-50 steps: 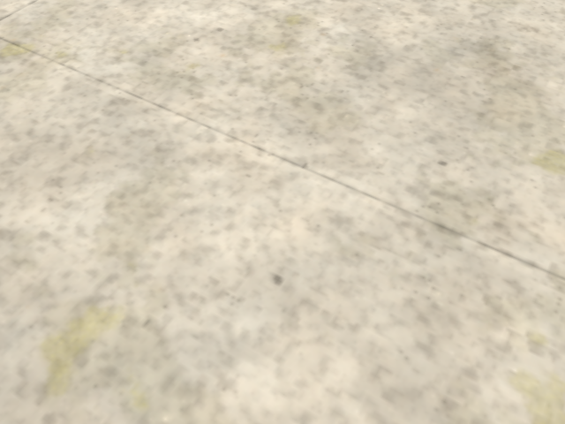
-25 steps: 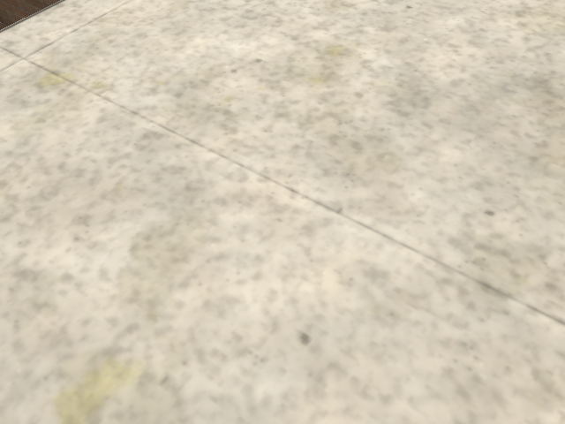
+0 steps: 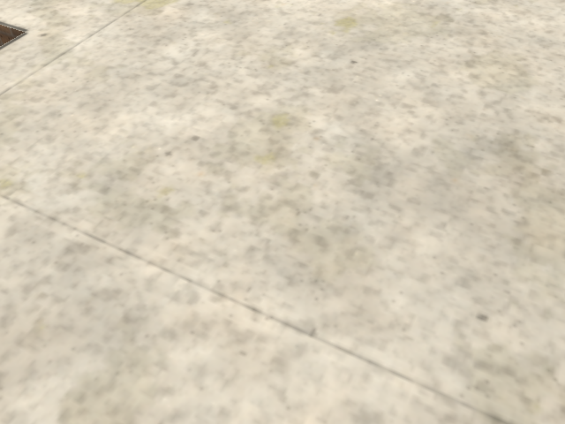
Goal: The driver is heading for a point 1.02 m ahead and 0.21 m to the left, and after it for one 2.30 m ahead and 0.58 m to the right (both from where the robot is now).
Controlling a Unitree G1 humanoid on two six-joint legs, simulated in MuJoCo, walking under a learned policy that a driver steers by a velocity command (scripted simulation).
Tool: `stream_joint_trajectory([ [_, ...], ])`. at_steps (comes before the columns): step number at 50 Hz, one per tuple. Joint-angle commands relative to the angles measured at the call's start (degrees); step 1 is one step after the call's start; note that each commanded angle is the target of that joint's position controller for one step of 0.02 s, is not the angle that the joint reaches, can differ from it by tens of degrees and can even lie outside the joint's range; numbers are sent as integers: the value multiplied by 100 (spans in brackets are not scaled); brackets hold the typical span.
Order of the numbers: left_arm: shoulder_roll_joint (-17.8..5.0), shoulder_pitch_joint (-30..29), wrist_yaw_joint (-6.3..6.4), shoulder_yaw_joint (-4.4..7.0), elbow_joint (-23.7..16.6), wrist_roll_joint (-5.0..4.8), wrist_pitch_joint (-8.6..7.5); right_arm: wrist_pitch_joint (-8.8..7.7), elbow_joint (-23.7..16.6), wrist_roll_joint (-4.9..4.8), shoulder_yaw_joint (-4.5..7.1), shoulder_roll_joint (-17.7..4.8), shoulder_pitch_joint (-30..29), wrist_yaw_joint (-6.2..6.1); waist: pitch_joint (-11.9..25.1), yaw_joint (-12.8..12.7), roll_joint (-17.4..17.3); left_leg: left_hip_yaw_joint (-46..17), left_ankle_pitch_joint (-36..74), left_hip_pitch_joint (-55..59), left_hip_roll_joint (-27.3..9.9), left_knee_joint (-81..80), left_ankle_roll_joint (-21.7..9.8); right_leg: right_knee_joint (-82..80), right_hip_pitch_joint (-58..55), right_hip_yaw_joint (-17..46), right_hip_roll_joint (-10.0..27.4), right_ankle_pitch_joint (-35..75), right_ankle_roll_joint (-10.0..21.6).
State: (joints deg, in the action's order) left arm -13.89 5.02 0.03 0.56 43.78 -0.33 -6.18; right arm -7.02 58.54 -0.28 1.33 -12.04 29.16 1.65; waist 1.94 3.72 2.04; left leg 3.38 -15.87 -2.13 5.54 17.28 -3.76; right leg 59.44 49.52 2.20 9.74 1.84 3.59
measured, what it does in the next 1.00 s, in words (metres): walks ahead, turning left: right foot, then left foot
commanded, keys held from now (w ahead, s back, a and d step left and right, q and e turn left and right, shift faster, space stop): w+shift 0.42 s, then w+q+shift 0.48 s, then w+e+shift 0.10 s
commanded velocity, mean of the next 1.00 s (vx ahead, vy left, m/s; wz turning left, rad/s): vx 1.00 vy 0.00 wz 0.32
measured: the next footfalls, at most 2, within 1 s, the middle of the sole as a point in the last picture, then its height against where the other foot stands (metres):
right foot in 0.20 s outside the picture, level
left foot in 0.72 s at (246, 301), level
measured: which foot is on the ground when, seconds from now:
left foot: down 0.00-0.22, up 0.24-0.70, down 0.72-1.00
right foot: up 0.00-0.18, down 0.20-0.70, up 0.72-1.00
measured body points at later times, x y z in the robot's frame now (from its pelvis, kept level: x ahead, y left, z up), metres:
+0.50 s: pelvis +0.46 -0.05 +0.00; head +0.46 -0.05 +0.45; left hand +0.40 +0.20 -0.14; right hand +0.66 -0.29 -0.08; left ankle +0.63 +0.13 -0.65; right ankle +0.40 -0.13 -0.74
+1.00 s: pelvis +0.93 +0.05 +0.00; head +0.93 +0.07 +0.45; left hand +1.07 +0.35 -0.05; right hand +1.01 -0.19 -0.12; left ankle +0.86 +0.08 -0.74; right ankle +1.17 -0.08 -0.66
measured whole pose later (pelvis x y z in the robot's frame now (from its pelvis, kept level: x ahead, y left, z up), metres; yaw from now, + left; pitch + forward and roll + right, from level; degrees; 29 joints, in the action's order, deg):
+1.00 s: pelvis +0.93 +0.05 +0.00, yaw +22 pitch +0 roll +0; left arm -14.7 2.8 0.2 0.6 34.9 1.6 -8.7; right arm -4.7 46.7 -1.2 2.3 -12.5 26.2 0.8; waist -1.1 3.6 2.1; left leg -8.3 -14.1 -5.1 11.0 20.9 -8.5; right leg 49.8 42.2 6.5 7.6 0.0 -0.4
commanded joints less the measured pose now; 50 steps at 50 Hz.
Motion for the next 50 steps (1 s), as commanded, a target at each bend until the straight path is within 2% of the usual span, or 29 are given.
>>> stream_joint_trajectory([
  [1, -161, -520, -83, -11, -378, -27, -112, -187, -511, -89, 70, -764, -373, -129, -966, -175, -116, -706, 929, -1527, -1287, -1481, -803, -1495, -1080, -299, -147, 1353, -82],
  [5, -202, -1381, -301, -9, -728, -150, -195, -5, -380, -105, 84, -955, 151, -205, -1273, 78, -205, -555, 1597, 157, -1673, -1437, -707, -2941, -876, -402, -454, 1143, -14],
  [7, -400, -1253, -375, 80, -830, -163, -219, 116, -395, -7, 117, -1105, 120, -212, -1004, -145, -496, -489, 3740, 984, -1868, -795, -606, -3106, -1120, -599, -785, 432, 155],
  [9, -853, -53, -311, 290, -659, -250, -153, 259, -393, 220, 168, -1300, -8, -207, -55, -892, -1082, -417, 6546, 1520, -1925, 814, -509, -2750, -2338, -790, -1198, -454, 430],
  [10, -1125, 1351, -235, 422, -296, -267, -85, 321, -492, 271, 148, -1277, -346, -207, 652, -1631, -1189, -217, 6732, 700, -1753, 2480, -352, -2648, -4109, -701, -1132, -521, 610],
  [11, -1611, 2557, -145, 538, 32, -96, -6, 262, -746, 282, 28, -809, -186, -186, 1707, -1698, -183, -208, 4693, -1372, -1266, 4764, -261, -2421, -6542, 1042, 86, -1970, 982],
  [12, -1647, 2804, -225, 573, 152, -59, -63, 9, -658, -15, -228, 102, 582, -55, 2774, -1130, 1937, -952, -566, -3345, -77, 6792, -14, -3762, -8175, 4498, 1235, -4526, 1886],
  [13, -1012, 2673, -201, 439, 272, -12, -76, -176, -785, -271, -57, -676, -34, -51, 2172, -1327, 1431, -1424, -647, -4046, -460, 7002, -336, -4480, -7933, 4827, 979, -4852, 1456],
  [14, -721, 2327, -185, 363, 269, 47, -83, -246, -1085, -432, -15, -880, -934, -55, 1143, -1275, 912, -1221, -540, -4345, -706, 7012, -423, -4408, -7056, 3660, 840, -3869, 1230],
  [15, -647, 1887, -238, 334, 279, 115, -127, -282, -1284, -329, -66, -718, -1402, -80, 569, -995, -179, -1124, -264, -4204, -931, 6595, -442, -4544, -5942, 2991, 646, -2857, 1119],
  [16, -453, 1523, -278, 276, 256, 167, -184, -235, -1324, -206, -30, -647, -1519, -93, 285, -682, -425, -1118, 18, -3905, -1168, 6157, -430, -4632, -5096, 2424, 421, -2317, 1073],
  [18, -185, 1150, -314, 189, 305, 138, -184, -25, -1255, -153, -33, -448, -1153, -51, -57, -202, -174, -1098, 146, -3519, -1434, 5820, -325, -4906, -4093, 1858, 188, -2124, 1117],
  [20, -310, 1181, -295, 198, 425, -8, -194, 124, -1318, -117, -67, -346, -1256, -87, -490, -47, -66, -959, 266, -3736, -1613, 5405, -150, -5232, -3522, 1391, 118, -1965, 1103],
  [22, -542, 1328, -217, 242, 495, 24, -217, 157, -1491, -52, -74, -448, -1748, -130, -819, -150, -110, -846, 1037, -4263, -1668, 4775, 31, -5427, -3474, 890, 66, -1319, 1062],
  [27, -642, 2008, -52, 212, 679, 52, -299, 63, -1838, -128, -70, -437, -2940, 4, -1004, -696, -216, -343, 3303, -3775, -1185, 2658, -50, -5744, -3759, -575, -171, -260, 506],
  [31, -916, 2101, 16, 236, 711, 82, -151, 2, -2121, -200, -12, -531, -3348, 247, -1089, -680, -29, -22, 3222, -3760, -792, 1645, -273, -5447, -5212, -1128, 101, 1406, 155],
  [33, -1147, 2104, 91, 292, 631, 244, -5, 3, -2238, -228, 133, -807, -3254, 326, -627, -455, 337, 536, 2414, -3288, -234, 1796, -416, -4560, -5980, -1268, 202, 4354, -15],
  [34, -1282, 2000, 147, 335, 569, 311, 88, 56, -2186, -252, 230, -991, -2695, 326, -287, -75, 629, 694, 1836, -2806, -13, 2012, -524, -3623, -6181, -1311, 292, 5854, -46],
  [35, -1400, 1689, 182, 371, 447, 352, 175, 146, -1904, -252, 394, -1302, -1444, 292, 313, 568, 893, 595, 1397, -1661, 72, 2236, -704, -2204, -5995, -1280, 351, 6623, -26],
  [36, -1441, 1281, 207, 386, 265, 300, 195, 239, -1540, -216, 564, -1652, -2, 214, 830, 1257, 623, 30, 1371, 259, -93, 1940, -884, -259, -4763, -1258, 147, 5974, -134],
  [37, -392, 1913, 73, 113, 121, 395, 10, 330, -1415, -189, 611, -1957, 135, 127, 1044, 444, -1616, -1840, 151, 2031, -1005, 2166, -1465, 2094, -2267, -884, -851, -1072, -326],
  [38, -214, 2098, -79, -37, -239, -21, -324, 259, -1645, -50, 569, -1776, -20, 113, 1962, 106, -2163, -5489, -2492, 3130, -2108, 403, -2521, 3424, -468, 338, -1579, -3213, -286],
  [39, -856, 1122, -92, 94, -427, -171, -523, 196, -1574, -10, 521, -1336, 138, 71, 1410, 522, -1177, -5535, -2484, 2746, -1909, -348, -1896, 3096, -210, 758, -1182, -2569, 102],
  [40, -816, 599, -70, 95, -673, -193, -579, 132, -1580, 38, 437, -1129, -124, 120, 709, 264, -362, -4905, -1721, 1784, -1722, -384, -1576, 2543, -278, 692, -985, -2171, 230],
  [41, -660, 529, -26, 73, -702, -67, -595, 69, -1673, 39, 414, -1060, -505, 172, 377, -118, 273, -4498, -1071, 839, -1549, -376, -1578, 2174, -543, 707, -836, -2003, 188],
  [43, -650, 825, -14, 133, -681, 71, -444, 73, -1875, 19, 367, -929, -1133, 120, -27, -638, 224, -3565, -189, -524, -1008, -505, -1569, 1560, -1187, 711, -560, -1888, -51],
  [45, -669, 776, 23, 175, -774, 132, -298, 114, -1883, -129, 340, -853, -1195, 34, -363, -758, 72, -3036, 257, -1306, -785, -583, -1543, 823, -1333, 510, -411, -1927, -317],
  [48, -335, -79, 30, 40, -1095, 245, -234, 118, -1723, -103, 259, -729, -936, -168, -730, -356, -271, -1837, 1538, -2146, -455, -604, -1262, -857, -1688, -133, -355, -123, -526],
  [50, -172, -575, -6, -20, -1195, 186, -261, 85, -1590, -105, 242, -749, -581, -170, -706, 67, -455, -1518, 1286, -2339, -398, -699, -1010, -1911, -2315, -367, -509, 1287, -435],
])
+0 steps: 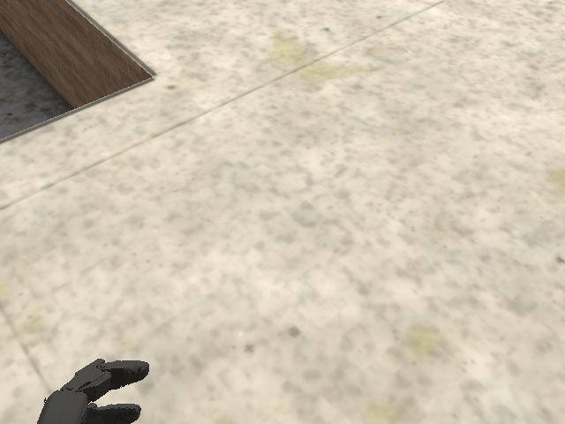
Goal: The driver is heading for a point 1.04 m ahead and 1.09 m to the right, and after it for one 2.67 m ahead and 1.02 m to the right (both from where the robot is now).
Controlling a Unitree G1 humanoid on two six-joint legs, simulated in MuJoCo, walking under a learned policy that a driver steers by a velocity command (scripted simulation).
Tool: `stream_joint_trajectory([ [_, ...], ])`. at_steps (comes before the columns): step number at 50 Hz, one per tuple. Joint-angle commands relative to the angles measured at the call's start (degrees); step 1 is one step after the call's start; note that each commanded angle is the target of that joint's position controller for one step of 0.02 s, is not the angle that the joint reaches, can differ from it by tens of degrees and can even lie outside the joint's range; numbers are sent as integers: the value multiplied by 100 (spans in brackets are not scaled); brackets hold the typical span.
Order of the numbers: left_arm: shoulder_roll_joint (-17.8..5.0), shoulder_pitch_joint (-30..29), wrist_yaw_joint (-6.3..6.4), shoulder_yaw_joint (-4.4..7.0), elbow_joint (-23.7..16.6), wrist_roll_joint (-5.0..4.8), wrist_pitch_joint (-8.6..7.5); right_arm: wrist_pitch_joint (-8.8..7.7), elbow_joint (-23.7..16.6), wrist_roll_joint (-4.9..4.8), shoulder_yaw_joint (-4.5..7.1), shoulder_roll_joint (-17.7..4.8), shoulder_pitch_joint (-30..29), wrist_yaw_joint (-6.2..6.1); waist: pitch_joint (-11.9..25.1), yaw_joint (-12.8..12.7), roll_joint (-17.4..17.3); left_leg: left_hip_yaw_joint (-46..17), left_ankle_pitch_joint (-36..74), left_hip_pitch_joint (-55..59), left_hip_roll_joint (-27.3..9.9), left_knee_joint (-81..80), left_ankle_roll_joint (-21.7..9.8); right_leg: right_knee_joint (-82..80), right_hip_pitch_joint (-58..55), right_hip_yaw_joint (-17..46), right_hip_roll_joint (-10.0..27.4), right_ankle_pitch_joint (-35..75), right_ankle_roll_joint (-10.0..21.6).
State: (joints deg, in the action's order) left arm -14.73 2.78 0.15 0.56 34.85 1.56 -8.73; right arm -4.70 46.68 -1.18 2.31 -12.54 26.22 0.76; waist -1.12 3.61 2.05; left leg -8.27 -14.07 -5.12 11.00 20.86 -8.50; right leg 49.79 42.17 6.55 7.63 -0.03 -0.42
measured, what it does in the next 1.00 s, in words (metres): walks ahead, turning right: right foot, then left foot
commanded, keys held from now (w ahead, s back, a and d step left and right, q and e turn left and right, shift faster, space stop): w+e+shift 1.00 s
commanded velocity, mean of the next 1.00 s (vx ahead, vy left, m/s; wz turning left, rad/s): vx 1.00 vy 0.00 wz -0.71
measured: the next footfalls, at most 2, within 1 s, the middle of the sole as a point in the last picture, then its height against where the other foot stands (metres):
right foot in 0.20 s outside the picture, level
left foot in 0.64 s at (286, 287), level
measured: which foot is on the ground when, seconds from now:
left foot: down 0.00-0.22, up 0.24-0.62, down 0.64-1.00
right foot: up 0.00-0.18, down 0.20-0.64, up 0.66-1.00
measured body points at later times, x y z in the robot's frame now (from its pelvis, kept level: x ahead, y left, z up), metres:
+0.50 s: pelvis +0.48 -0.10 +0.00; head +0.50 -0.11 +0.45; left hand +0.52 +0.16 -0.13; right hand +0.68 -0.37 -0.04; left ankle +0.75 +0.03 -0.67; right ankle +0.39 -0.13 -0.74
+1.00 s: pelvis +0.89 -0.25 -0.02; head +0.89 -0.28 +0.42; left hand +1.25 -0.27 -0.06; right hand +0.65 -0.43 -0.15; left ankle +0.85 -0.04 -0.74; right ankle +0.96 -0.49 -0.67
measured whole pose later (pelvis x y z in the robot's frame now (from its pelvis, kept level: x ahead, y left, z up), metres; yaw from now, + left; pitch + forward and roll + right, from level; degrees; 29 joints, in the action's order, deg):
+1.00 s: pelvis +0.89 -0.25 -0.02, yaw -46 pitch +0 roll +4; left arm -18.7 2.4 -3.1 3.0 32.0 -1.7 -1.8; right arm -5.8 49.1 0.3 5.1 -19.3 25.3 -0.3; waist -2.0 6.5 1.9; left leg 12.7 -24.2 10.5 1.4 14.3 2.8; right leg 53.6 49.0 -1.6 7.2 2.3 4.3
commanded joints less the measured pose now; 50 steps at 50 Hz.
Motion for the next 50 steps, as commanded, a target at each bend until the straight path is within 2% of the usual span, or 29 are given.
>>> stream_joint_trajectory([
  [1, -126, -570, -26, -5, -354, -89, -15, -186, -346, -19, 155, -792, -111, -52, -424, 276, -519, -410, 947, -1845, -1092, -1212, -504, -1306, -1663, -863, -374, 1769, 8],
  [4, -362, -1170, -115, 94, -577, -318, -35, -203, -81, 19, 142, -875, 207, -32, -595, 572, -536, -363, 1561, -217, -1561, -1173, -317, -2150, -890, -871, -495, 1537, 278],
  [7, -632, -843, -300, 240, -632, -416, -72, -81, 82, 216, 155, -1068, 141, -118, -164, 155, -663, 112, 5172, 1287, -1904, -290, 83, -2143, -750, -1142, -984, 539, 676],
  [9, -1013, 684, -297, 432, -323, -522, 44, 18, -47, 479, 204, -1299, -298, -163, 802, -764, -1125, 281, 7847, 1606, -2030, 1373, 241, -1564, -1951, -1261, -1248, -144, 874],
  [10, -1181, 2313, -247, 502, 87, -495, 136, 52, -269, 497, 234, -1463, -1052, -164, 1341, -1671, -914, 556, 7987, 737, -1927, 3166, 369, -1760, -3600, -951, -976, 219, 1074],
  [11, -1330, 3294, -221, 471, 458, -353, 256, -13, -481, 612, 106, -1002, -1118, -172, 1861, -1688, 579, 696, 3401, -1174, -1293, 5567, 444, -1194, -5589, 124, -376, -513, 1337],
  [12, -1397, 3136, -278, 516, 540, -221, 175, -215, -616, 114, -96, -405, -163, -20, 2256, -863, 2635, 47, -1455, -3834, -339, 6992, 863, -2699, -7353, 4058, 869, -3088, 2614],
  [13, -822, 2867, -167, 478, 370, -134, 237, -423, -690, -27, -73, -949, -678, 69, 1827, -1192, 1394, -304, -911, -4411, -765, 6811, 503, -3390, -7203, 4486, 754, -4032, 2272],
  [14, -689, 2572, -145, 425, 298, -66, 244, -528, -914, -69, -60, -1082, -1399, 110, 1094, -1110, 427, -291, -560, -4492, -980, 6417, 412, -3444, -6346, 3857, 654, -3307, 2050],
  [15, -685, 2293, -232, 411, 278, -89, 227, -587, -1020, 113, -91, -924, -1813, 96, 492, -811, -784, -146, -408, -4086, -1084, 5824, 296, -3613, -5192, 3354, 337, -2458, 1876],
  [16, -796, 1998, -252, 441, 228, -130, 204, -609, -1048, 220, -75, -811, -1757, 73, 241, -479, -919, -158, -332, -3887, -1185, 5330, 369, -3669, -4527, 3004, 141, -1868, 1968],
  [19, -583, 1767, -219, 377, 263, -295, 244, -464, -1100, 250, -36, -770, -1541, -9, -170, -86, -519, 45, -314, -3487, -1420, 4433, 721, -3841, -3300, 2179, -371, -937, 1923],
  [23, -728, 1968, -36, 434, 435, -356, 293, -459, -1686, 340, -144, -432, -2911, -54, -582, -535, -148, 595, 1584, -2306, -1118, 2059, 1023, -3931, -1613, 1391, -944, -82, 1557],
  [25, -787, 2293, -38, 480, 594, -402, 320, -475, -1823, 247, -80, -452, -3158, -45, -353, -751, 51, 604, 2484, -1359, -858, 1393, 1044, -3944, -1406, 1564, -926, -351, 1308],
  [29, -669, 2465, 16, 499, 804, -473, 374, -511, -2021, -37, 198, -967, -3364, -115, -163, -693, 337, 248, 1939, -1168, -792, 393, 991, -3069, -2994, 2041, -747, 320, 1021],
  [30, -759, 2372, 24, 538, 797, -436, 415, -548, -1984, -60, 315, -1171, -2989, -141, 155, -421, 418, 335, 1632, -759, -741, 359, 894, -2419, -3321, 2004, -757, 1375, 901],
  [31, -880, 2122, 5, 561, 700, -337, 466, -556, -1863, -89, 413, -1319, -2044, -172, 865, 157, 537, 280, 1484, 264, -996, 563, 718, -1322, -3334, 1817, -840, 2073, 727],
  [32, -612, 1781, -25, 450, 448, -113, 500, -466, -1632, -89, 473, -1540, -408, -257, 2029, 861, 440, -429, 499, 2187, -1929, 1295, 385, 514, -2439, 1512, -906, 1500, 600],
  [33, 268, 3022, -78, 149, 297, -338, 447, -449, -1360, 119, 513, -1993, 77, -152, 3284, 151, -2410, -3790, -1109, 4445, -3748, 581, -796, 2715, -333, 924, -1614, -3177, 344],
  [34, -235, 2878, 3, 123, 331, -605, 485, -409, -1319, 69, 474, -1504, 85, -80, 3093, 330, -2580, -4765, -3199, 4248, -3749, 17, -733, 3501, 545, 633, -909, -2956, 369],
  [35, -647, 2026, 46, 226, 268, -527, 517, -323, -1371, 52, 393, -1027, -225, -142, 1901, 573, -1803, -3631, -2898, 3388, -3302, -155, -345, 3482, 954, 342, -685, -2447, 389],
  [36, -745, 1446, 40, 264, 156, -362, 519, -245, -1236, 116, 350, -969, -462, -158, 1038, 517, -738, -2609, -1557, 2359, -3048, -224, -123, 3277, 875, 104, -504, -2086, 372],
  [37, -666, 1022, -6, 277, 10, -237, 497, -207, -1107, 215, 335, -949, -597, -141, 464, 380, -313, -1943, -499, 1472, -2856, -337, -66, 3039, 688, 12, -328, -1917, 392],
  [38, -500, 1020, -67, 284, -76, -292, 534, -219, -1006, 299, 287, -842, -750, -133, 187, 111, -337, -1466, -127, 819, -2719, -510, -55, 2927, 434, 33, -124, -1820, 418],
  [40, -222, 1089, -116, 235, -199, -470, 678, -239, -811, 173, 230, -571, -1010, -49, -51, -183, -643, -767, 169, 215, -2642, -768, -45, 2815, 391, -14, 155, -1946, 440],
  [42, -147, 963, -147, 192, -333, -414, 764, -244, -662, 77, 252, -651, -1239, -25, -300, -385, -619, -142, 719, -196, -2673, -988, -22, 2667, 580, -49, 317, -1679, 381],
  [44, -237, 835, -187, 174, -408, -339, 749, -268, -610, 120, 296, -883, -1469, -54, -488, -518, -550, 588, 1211, -566, -2544, -1195, 45, 2184, 497, -103, 351, -875, 271],
  [48, -427, -76, -348, 200, -550, -295, 658, -287, -419, 148, 341, -1264, -1113, -113, -746, -178, -36, 1702, 1844, -297, -2201, -1399, 387, 435, -15, -793, 9, 648, 441],
  [50, -505, -331, -452, 232, -655, -340, 596, -236, -334, 147, 371, -1566, -922, -118, -709, -198, -183, 2005, 3586, 172, -2239, -1164, 558, -296, -529, -1240, -342, 639, 661],
])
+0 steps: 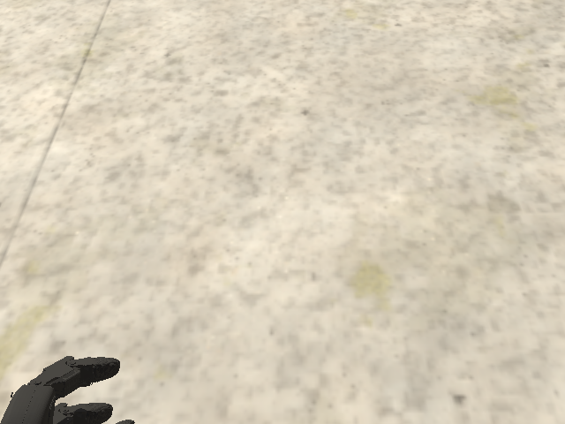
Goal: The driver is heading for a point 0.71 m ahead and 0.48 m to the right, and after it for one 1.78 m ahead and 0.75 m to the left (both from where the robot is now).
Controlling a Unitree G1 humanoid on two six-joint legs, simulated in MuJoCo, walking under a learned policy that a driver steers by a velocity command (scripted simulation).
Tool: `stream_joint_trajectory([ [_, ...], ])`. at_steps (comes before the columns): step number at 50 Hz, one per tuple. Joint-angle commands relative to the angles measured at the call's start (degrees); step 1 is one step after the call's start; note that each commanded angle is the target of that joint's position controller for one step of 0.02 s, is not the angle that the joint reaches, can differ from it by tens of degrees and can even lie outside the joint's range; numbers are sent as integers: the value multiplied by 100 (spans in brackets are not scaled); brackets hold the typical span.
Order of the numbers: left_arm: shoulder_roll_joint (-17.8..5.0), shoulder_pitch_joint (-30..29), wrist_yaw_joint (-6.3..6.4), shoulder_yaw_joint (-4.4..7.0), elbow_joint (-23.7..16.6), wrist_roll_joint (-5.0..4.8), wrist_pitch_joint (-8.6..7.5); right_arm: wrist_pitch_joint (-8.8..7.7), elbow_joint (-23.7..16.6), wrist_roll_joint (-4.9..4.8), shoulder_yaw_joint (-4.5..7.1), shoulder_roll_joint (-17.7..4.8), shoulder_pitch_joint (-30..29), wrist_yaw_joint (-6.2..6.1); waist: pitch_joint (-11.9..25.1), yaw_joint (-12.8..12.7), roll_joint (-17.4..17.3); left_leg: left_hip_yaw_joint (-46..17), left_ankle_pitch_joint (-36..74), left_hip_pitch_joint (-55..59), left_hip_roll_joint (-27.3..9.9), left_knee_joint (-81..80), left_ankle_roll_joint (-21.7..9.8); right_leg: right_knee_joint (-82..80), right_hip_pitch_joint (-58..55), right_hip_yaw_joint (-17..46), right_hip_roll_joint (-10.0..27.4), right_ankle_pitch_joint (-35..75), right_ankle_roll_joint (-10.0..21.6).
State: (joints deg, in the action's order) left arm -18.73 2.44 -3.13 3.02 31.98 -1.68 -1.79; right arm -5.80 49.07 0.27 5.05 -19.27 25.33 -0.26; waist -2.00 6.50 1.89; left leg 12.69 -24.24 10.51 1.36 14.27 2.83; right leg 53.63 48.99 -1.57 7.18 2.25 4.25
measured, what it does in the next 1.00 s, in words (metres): walks ahead, turning right: right foot, then left foot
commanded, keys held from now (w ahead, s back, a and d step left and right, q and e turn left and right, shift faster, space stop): w+e+shift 0.74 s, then w+shift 0.26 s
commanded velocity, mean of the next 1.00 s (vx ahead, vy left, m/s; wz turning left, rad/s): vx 1.00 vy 0.00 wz -0.89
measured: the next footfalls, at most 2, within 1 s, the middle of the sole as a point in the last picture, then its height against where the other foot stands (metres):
right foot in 0.10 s outside the picture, level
left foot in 0.52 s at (268, 321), level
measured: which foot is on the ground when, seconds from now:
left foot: down 0.00-0.10, up 0.12-0.50, down 0.52-1.00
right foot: up 0.00-0.08, down 0.10-0.52, up 0.54-1.00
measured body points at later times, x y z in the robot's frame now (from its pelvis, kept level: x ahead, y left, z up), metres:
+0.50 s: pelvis +0.46 -0.03 +0.00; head +0.47 -0.06 +0.45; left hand +0.61 +0.22 -0.10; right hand +0.61 -0.36 -0.02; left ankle +0.71 +0.03 -0.70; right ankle +0.26 -0.07 -0.72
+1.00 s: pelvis +0.78 -0.26 -0.02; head +0.79 -0.29 +0.43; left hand +1.11 -0.35 -0.05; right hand +0.53 -0.36 -0.15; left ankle +0.72 +0.04 -0.70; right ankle +0.83 -0.46 -0.71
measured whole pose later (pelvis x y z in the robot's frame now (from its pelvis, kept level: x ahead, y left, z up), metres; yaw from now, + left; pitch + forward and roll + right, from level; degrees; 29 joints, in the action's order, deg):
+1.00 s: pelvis +0.78 -0.26 -0.02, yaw -53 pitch +1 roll +1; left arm -14.2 -0.3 -4.0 1.3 30.7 -1.9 -2.5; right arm -4.1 51.9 -0.1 2.1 -15.5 29.6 -0.1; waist -2.5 5.0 -0.5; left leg 13.7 -27.0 18.2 -4.1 14.9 4.4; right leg 40.7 37.7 -3.1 0.1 -6.3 9.1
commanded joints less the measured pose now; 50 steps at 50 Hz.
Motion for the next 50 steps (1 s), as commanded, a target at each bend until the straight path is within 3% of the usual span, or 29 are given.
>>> stream_joint_trajectory([
  [1, -271, -298, -149, 53, -391, -42, -110, -78, -553, 13, 128, -1067, -699, -38, -429, -565, -401, -12, 6182, -1041, -1314, -138, -520, -757, -1536, -720, -590, 151, 284],
  [3, -639, 558, -141, 253, -284, -123, -58, 72, -587, 14, 199, -1394, -714, -99, 162, -1225, -959, 33, 8867, -667, -1532, 1425, -538, -669, -2560, -988, -1050, -753, 500],
  [4, -1008, 1787, -105, 454, 18, -119, 4, 105, -713, -7, 215, -1428, -944, -104, 740, -1855, -1053, -67, 9265, -1226, -1582, 2868, -600, -746, -4091, -884, -1196, -965, 723],
  [5, -1320, 3096, -2, 645, 434, -131, 75, 44, -830, -71, 155, -1210, -1192, -101, 1083, -2414, -513, -106, 6816, -2644, -1097, 5059, -423, -1457, -6106, -154, -965, -499, 1033],
  [6, -1682, 2745, 59, 635, 446, -73, 112, -187, -1081, 105, -176, -49, -837, -25, 927, -1459, 1871, -477, -555, -4779, 222, 7686, -203, -1695, -7168, 1896, -210, -36, 1586],
  [7, -1484, 2410, 55, 505, 69, 102, -53, -473, -1493, -151, -283, -210, -423, 72, 2547, -1117, 1748, -2113, -665, -5966, 259, 8321, -380, -3179, -8040, 5163, 848, -3425, 2576],
  [8, -1049, 2552, 66, 470, 59, 96, -147, -585, -1589, -269, -195, -729, -1400, 82, 1960, -1526, 565, -2260, 16, -6071, -62, 7693, -586, -3912, -7393, 5364, 757, -4140, 2061],
  [9, -973, 2331, 42, 425, 157, 127, -258, -594, -1725, -317, -215, -584, -1701, 51, 895, -1152, -226, -2147, 267, -6111, -187, 7046, -599, -4087, -6273, 4986, 660, -3725, 1860],
  [10, -819, 1942, 22, 370, 128, 135, -345, -540, -1586, -160, -246, -467, -1629, 0, 592, -823, -831, -2220, 454, -5602, -437, 6539, -537, -3989, -5309, 4501, 468, -3070, 1720],
  [12, -637, 1369, 95, 299, 53, 194, -362, -325, -1445, -39, -174, -490, -1252, 19, 139, -336, -584, -2282, 543, -4819, -608, 5878, -300, -4033, -3822, 3617, -42, -2342, 1671],
  [13, -515, 1302, 139, 260, 108, 126, -351, -243, -1447, -19, -160, -472, -1278, 13, -49, -271, -472, -2201, 507, -4704, -676, 5441, -187, -4097, -3410, 3255, -177, -2138, 1635],
  [16, -481, 1398, 336, 242, 240, 24, -326, -196, -1810, 140, -278, -129, -2287, 1, -477, -566, -360, -1742, 1723, -4146, -533, 3778, 88, -4208, -2242, 2333, -679, -1441, 1460],
  [18, -604, 1469, 401, 306, 344, -8, -262, -207, -1971, 104, -330, 104, -2766, 59, -416, -834, -132, -1545, 2903, -3255, -260, 2562, 159, -4077, -1737, 1978, -954, -1609, 1131],
  [21, -630, 1800, 428, 355, 521, -117, -256, -221, -2088, -177, -158, -227, -2954, 82, -168, -1021, 202, -1891, 3278, -2776, -145, 1791, 246, -3781, -2374, 2477, -756, -2343, 859],
  [23, -531, 1903, 452, 363, 608, -139, -213, -244, -2107, -267, -63, -419, -2950, 81, -167, -981, 372, -2042, 2800, -2963, -205, 1490, 196, -3306, -3241, 2778, -580, -2189, 741],
  [25, -497, 1813, 412, 355, 614, -23, -139, -270, -1886, -305, 171, -730, -1810, 52, 455, -318, 500, -1876, 1965, -1986, -182, 1644, -21, -2050, -3708, 2718, -590, -695, 475],
  [26, -252, 1602, 339, 238, 467, 127, -128, -237, -1694, -297, 247, -853, -509, -4, 1373, 370, 404, -2069, 1489, -289, -608, 2094, -185, -398, -3079, 2381, -805, -371, 232],
  [27, 654, 2597, 296, 2, 296, 23, -151, -202, -1565, -8, 276, -1295, 200, -6, 2535, -106, -1887, -4812, -704, 1888, -2067, 1348, -948, 1991, -1294, 1761, -1482, -3394, -20],
  [28, 329, 2707, 323, -97, 137, -339, -189, -191, -1529, 38, 263, -1281, 88, 133, 2614, -245, -3315, -7211, -3128, 1907, -2749, 186, -1315, 3156, -107, 1384, -1012, -3223, -43],
  [29, -186, 2012, 367, 11, 206, -301, -137, -142, -1696, -10, 171, -732, -385, 91, 1586, -9, -2220, -6487, -3027, 1101, -2470, -10, -1159, 3465, 241, 1129, -730, -2591, -112],
  [31, -395, 1030, 334, 89, 53, 22, -117, -24, -1451, 61, 104, -535, -565, 34, 540, -4, -510, -4438, -669, -315, -1973, 185, -909, 3077, -46, 833, -333, -2155, -98],
  [33, -258, 979, 249, 124, -26, -70, -34, -58, -1224, 90, 9, -230, -835, 14, 136, -344, -731, -3336, 380, -1170, -1682, 59, -877, 2598, -461, 896, 26, -2006, -48],
  [35, -38, 937, 214, 85, -110, -149, 92, -90, -1011, -47, -37, -35, -873, 51, -26, -495, -839, -2712, 785, -1379, -1663, -112, -882, 2463, -322, 821, 197, -2067, 6],
  [37, 65, 761, 182, 41, -208, -81, 138, -94, -872, -62, -4, -154, -890, 44, -245, -583, -650, -2162, 1329, -1462, -1750, -290, -933, 2331, 19, 791, 277, -1656, -37],
  [40, 66, 458, 145, 3, -259, -50, 82, -118, -714, 61, -9, -307, -772, 39, -573, -606, -385, -1408, 1876, -1728, -1626, -627, -1011, 1519, 20, 803, 89, -793, -116],
  [44, 127, -446, -13, -56, -420, -13, -79, -91, -400, 12, -17, -563, -149, 44, -888, -300, -34, -686, 2692, -1247, -1605, -1073, -944, -166, -329, 241, -235, -15, 133],
  [47, -22, -803, -128, -2, -594, -30, -194, 19, -221, -76, 16, -962, 36, 15, -823, -469, -514, -254, 5987, -652, -1727, -633, -958, -1092, -1189, -473, -764, -556, 349],
  [49, -450, 6, -82, 224, -535, -32, -147, 106, -115, -41, 29, -1212, 66, -45, -49, -1166, -1189, -246, 8714, -244, -1932, 839, -983, -1191, -2407, -630, -1174, -1268, 610],
  [50, -789, 1440, -3, 428, -142, -37, -89, 160, -125, -51, 13, -1244, -182, -79, 660, -1939, -1274, -190, 9042, -776, -1851, 2234, -897, -1642, -4184, -542, -1244, -889, 816],
])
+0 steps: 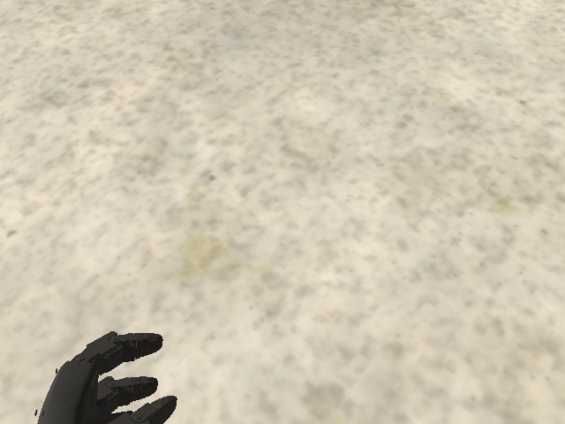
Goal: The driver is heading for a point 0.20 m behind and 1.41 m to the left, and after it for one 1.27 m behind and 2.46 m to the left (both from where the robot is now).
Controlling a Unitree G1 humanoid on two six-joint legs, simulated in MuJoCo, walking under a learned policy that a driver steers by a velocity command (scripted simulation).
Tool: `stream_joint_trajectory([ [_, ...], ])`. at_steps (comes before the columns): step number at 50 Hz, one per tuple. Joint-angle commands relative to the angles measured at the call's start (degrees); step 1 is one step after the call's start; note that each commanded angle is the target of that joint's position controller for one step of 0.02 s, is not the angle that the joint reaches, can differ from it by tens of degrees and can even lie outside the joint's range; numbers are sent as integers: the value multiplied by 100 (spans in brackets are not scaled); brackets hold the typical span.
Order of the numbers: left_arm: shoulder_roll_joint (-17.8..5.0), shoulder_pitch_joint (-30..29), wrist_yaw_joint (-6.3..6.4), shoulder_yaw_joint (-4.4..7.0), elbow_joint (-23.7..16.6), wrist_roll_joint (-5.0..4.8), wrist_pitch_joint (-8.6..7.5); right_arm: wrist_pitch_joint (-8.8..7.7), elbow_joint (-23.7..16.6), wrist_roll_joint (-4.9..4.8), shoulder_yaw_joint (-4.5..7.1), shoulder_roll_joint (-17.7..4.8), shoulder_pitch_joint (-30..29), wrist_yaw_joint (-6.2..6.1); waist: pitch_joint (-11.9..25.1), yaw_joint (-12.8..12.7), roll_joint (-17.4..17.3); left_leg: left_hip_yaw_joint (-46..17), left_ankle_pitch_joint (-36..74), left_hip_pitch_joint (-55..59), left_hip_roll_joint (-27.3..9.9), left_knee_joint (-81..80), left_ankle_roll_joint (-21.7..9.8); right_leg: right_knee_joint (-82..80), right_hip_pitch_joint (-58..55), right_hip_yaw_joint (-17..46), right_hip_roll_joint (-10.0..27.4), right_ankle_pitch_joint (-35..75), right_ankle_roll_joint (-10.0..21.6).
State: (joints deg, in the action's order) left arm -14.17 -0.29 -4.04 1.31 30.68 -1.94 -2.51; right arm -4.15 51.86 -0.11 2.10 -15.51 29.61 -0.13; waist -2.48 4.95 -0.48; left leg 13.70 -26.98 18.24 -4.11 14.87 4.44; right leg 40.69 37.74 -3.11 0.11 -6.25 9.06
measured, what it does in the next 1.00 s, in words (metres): walks ahead, turning left: right foot, then left foot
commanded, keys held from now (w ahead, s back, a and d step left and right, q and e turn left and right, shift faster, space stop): w+shift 0.04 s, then shift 0.20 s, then q+shift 0.46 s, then w+q+shift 0.30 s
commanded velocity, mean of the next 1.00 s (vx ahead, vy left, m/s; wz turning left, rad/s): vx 0.41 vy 0.00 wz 0.45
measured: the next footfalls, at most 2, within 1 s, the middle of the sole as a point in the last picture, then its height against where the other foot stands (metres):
right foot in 0.02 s outside the picture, level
left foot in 0.44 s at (259, 376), level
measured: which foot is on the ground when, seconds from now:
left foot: down 0.00-0.00, up 0.02-0.42, down 0.44-0.86, up 0.88-1.00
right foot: up 0.00-0.00, down 0.02-0.46, up 0.48-0.84, down 0.86-1.00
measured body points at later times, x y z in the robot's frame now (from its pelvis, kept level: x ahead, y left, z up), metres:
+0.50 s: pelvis +0.37 -0.01 +0.01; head +0.41 -0.01 +0.46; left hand +0.46 +0.28 -0.10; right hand +0.57 -0.25 -0.09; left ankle +0.53 +0.06 -0.70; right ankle +0.21 -0.10 -0.63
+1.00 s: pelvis +0.55 -0.06 +0.04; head +0.56 -0.07 +0.49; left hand +0.48 +0.25 -0.04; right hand +0.85 -0.20 -0.03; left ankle +0.52 +0.09 -0.61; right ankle +0.60 -0.16 -0.70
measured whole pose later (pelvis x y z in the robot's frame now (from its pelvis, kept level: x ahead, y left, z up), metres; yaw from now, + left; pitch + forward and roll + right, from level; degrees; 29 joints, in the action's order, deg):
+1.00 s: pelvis +0.55 -0.06 +0.04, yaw +31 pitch +2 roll +1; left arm -18.5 16.7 1.0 3.6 40.7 0.2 -3.8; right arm 0.9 31.7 -1.0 4.2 -19.6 11.8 -0.2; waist 2.1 -2.6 -1.4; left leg -5.1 -16.0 -38.6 2.8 66.3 0.0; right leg 25.7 13.2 2.3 -0.8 -14.2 0.6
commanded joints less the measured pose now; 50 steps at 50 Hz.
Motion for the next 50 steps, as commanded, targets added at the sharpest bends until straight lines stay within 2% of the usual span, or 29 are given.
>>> stream_joint_trajectory([
  [1, -1545, 3022, 202, 757, 452, -21, 65, -26, -544, 0, 238, -1440, -775, -159, 1283, -2264, -688, -391, 7090, -3150, -922, 4160, -865, -462, -5289, 523, -83, 14, 399],
  [2, -2068, 2726, 212, 736, 519, 90, -32, -195, -790, 12, -98, -179, 209, -26, 2029, -975, 1461, -1015, -50, -5498, 232, 6499, -659, -985, -7054, 3752, 1468, -1892, 1140],
  [3, -1425, 3014, 191, 609, 556, 164, -121, -437, -783, -230, -19, -745, -334, -5, 2807, -1419, 968, -2160, -152, -5739, 376, 7031, -840, -2158, -6844, 5219, 1775, -2451, 1199],
  [4, -1184, 2645, 174, 500, 635, 249, -205, -505, -1051, -420, 67, -890, -1178, -34, 1546, -1323, 688, -2088, 145, -6075, 219, 7022, -830, -2372, -5857, 4427, 1723, -884, 999],
  [6, -883, 1690, 142, 390, 637, 269, -307, -475, -1031, -210, 41, -714, -1480, -89, 448, -696, -156, -1924, 606, -5582, -196, 6234, -701, -2239, -3824, 2666, 1328, 1813, 760],
  [8, -504, 1397, 149, 279, 664, 314, -339, -259, -878, -132, 80, -659, -1062, -10, 373, -283, 91, -1872, 826, -4974, -415, 5709, -592, -2440, -2959, 1875, 1115, 2856, 603],
  [10, -587, 1407, 216, 277, 836, 172, -390, -136, -882, -42, 44, -453, -1160, 25, 192, -195, 135, -1678, 1002, -4912, -403, 5000, -420, -2695, -2520, 1386, 1002, 3538, 543],
  [12, -762, 1367, 341, 303, 950, 192, -394, -137, -1086, 49, -19, -291, -1658, 58, 24, -204, 199, -1399, 1765, -4867, -215, 3967, -272, -2797, -2121, 787, 677, 4078, 458],
  [14, -777, 1416, 456, 295, 998, 230, -356, -215, -1063, 36, -79, -215, -2053, 173, 141, -465, 266, -1130, 3378, -4479, 78, 2536, -307, -2795, -2172, 122, 289, 3444, 196],
  [17, -955, 1784, 558, 317, 1195, 262, -339, -251, -1259, -42, -35, -369, -2594, 376, 281, -752, 323, -1265, 4733, -4187, 329, 1609, -434, -2710, -2667, 57, 573, 2523, -67],
  [20, -1111, 1509, 676, 385, 1151, 249, -168, -202, -1289, 31, 195, -894, -2146, 505, 540, -421, 477, -1130, 3900, -3985, 617, 1586, -594, -1651, -3339, -17, 733, 3308, -339],
  [22, -1090, 1222, 761, 377, 980, 275, 25, -152, -1010, 60, 376, -1145, -875, 490, 961, 204, 354, -1043, 3456, -2970, 859, 1485, -799, 325, -3188, -137, 582, 3904, -630],
  [23, -908, 1487, 736, 315, 847, 368, 54, -137, -1073, 78, 436, -1428, -619, 394, 1225, 130, -751, -2109, 5374, -2049, 91, 1416, -1213, 2407, -2275, -253, -53, 1362, -933],
  [24, -323, 2540, 595, 172, 839, 462, 57, -117, -1433, 197, 384, -1606, -1103, 330, 1807, -641, -1899, -4860, 6624, -475, -1264, 1527, -2565, 4668, -185, 362, -1115, -3270, -1450],
  [25, -788, 2767, 463, 166, 814, 297, 11, -40, -1707, 196, 429, -1582, -1446, 314, 2822, -456, -1272, -6072, 4333, -194, -1582, 681, -2887, 5274, 117, 1374, -880, -2836, -1288],
  [26, -1143, 1925, 443, 246, 640, 194, 32, 74, -1929, 102, 403, -1280, -1766, 239, 2251, -260, -458, -5635, 2442, -944, -1271, 464, -2564, 4952, 250, 1379, -595, -2312, -1098],
  [27, -1108, 1382, 477, 256, 504, 238, 81, 173, -1953, 4, 321, -1042, -1941, 164, 1373, -355, 248, -5161, 1675, -2011, -960, 211, -2274, 4398, 344, 1305, -432, -1970, -1047],
  [28, -1059, 1187, 536, 245, 441, 302, 154, 220, -2007, -18, 282, -960, -2020, 97, 1112, -454, 362, -4921, 1457, -2693, -756, 95, -2135, 3879, 155, 1293, -305, -1796, -1032],
  [31, -750, 1208, 576, 200, 491, 320, 185, 348, -2097, 18, 339, -996, -2177, 18, 690, -683, -101, -4061, 2112, -3739, 5, 82, -1773, 1942, -617, 1091, -305, -1721, -1115],
  [34, -613, 1035, 605, 174, 551, 286, 144, 486, -2065, -46, 471, -1264, -1918, -118, 1177, -588, -279, -4071, 2981, -3565, 30, 347, -1732, 1061, -993, 1114, -490, -1305, -1354],
  [37, -715, 779, 552, 207, 549, 200, 145, 632, -2209, -167, 495, -1269, -2111, -227, 1253, -508, -619, -4266, 157, -3840, 243, 110, -1473, 331, -1341, 1113, -511, -771, -1359],
  [40, -782, 760, 462, 251, 521, 111, 6, 656, -2251, -140, 490, -1235, -2068, -212, 1060, -519, -1151, -4639, -1065, -4193, 243, 4, -1390, -363, -2048, 1010, -565, -1003, -1267],
  [42, -881, 1397, 443, 348, 727, 37, -128, 645, -2401, -166, 424, -1035, -2417, -180, 850, -977, -1051, -4586, -1271, -4991, 334, 399, -1132, -1296, -3234, 1038, -309, -777, -1079],
  [43, -1110, 1922, 477, 456, 903, 6, -156, 623, -2414, -196, 344, -746, -2372, -152, 886, -1182, -510, -3950, -1303, -5701, 706, 1394, -800, -1981, -4165, 1341, 286, -1029, -891],
  [44, -1316, 2074, 499, 487, 862, 85, -152, 588, -2277, -171, 179, -105, -1804, -127, 1190, -929, 553, -2852, -988, -6080, 1276, 3405, -634, -2100, -4717, 2775, 1630, -2338, -571],
  [45, -1700, 1643, 433, 525, 687, 399, -177, 450, -2693, -212, 216, -378, -1966, -62, 579, -641, 1584, -2673, -161, -7433, 1035, 4220, -675, -3010, -4162, 4681, 2191, -4118, -88],
  [47, -1224, 1093, 507, 443, 487, 249, -242, 386, -2544, -128, 349, -1013, -2032, -23, 41, -605, 1076, -2250, 843, -7795, 388, 5175, -496, -2982, -3789, 3759, 1974, -3828, -173],
  [48, -1096, 1191, 521, 387, 453, 169, -232, 408, -2413, -57, 353, -972, -1893, -10, 126, -625, 729, -2061, 1062, -7560, 291, 5565, -409, -2897, -3688, 3071, 1641, -3288, -378],
  [50, -1136, 1490, 540, 348, 559, 216, -279, 385, -2425, -49, 309, -812, -1890, 54, 33, -677, 597, -1835, 1563, -7402, 123, 6166, -341, -2950, -3332, 2206, 1347, -2631, -487],
])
